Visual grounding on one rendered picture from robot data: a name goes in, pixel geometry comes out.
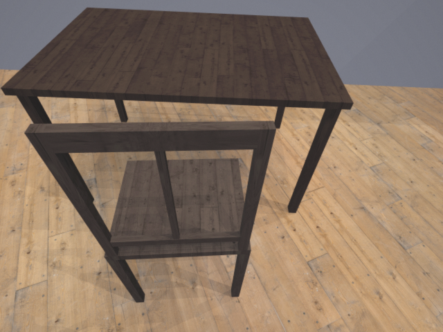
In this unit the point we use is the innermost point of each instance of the chair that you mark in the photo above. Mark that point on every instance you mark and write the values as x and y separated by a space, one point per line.
166 208

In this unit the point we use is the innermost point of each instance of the table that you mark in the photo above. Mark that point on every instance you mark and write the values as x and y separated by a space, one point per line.
189 57

